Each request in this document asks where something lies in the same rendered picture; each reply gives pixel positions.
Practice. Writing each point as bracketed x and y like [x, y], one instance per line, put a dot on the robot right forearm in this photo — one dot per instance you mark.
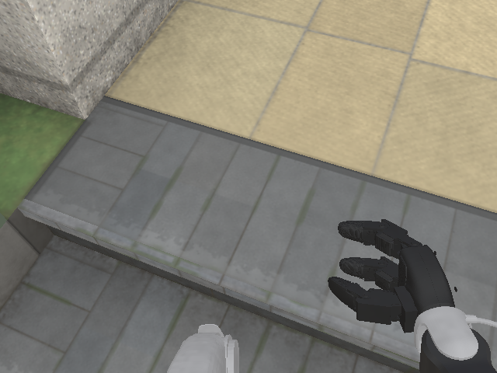
[447, 344]

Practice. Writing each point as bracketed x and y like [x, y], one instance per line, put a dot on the left robot shin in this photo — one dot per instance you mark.
[209, 328]

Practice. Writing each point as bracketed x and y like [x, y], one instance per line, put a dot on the right robot hand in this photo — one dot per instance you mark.
[415, 285]

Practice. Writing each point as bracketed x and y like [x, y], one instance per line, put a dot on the robot left thigh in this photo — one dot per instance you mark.
[206, 353]

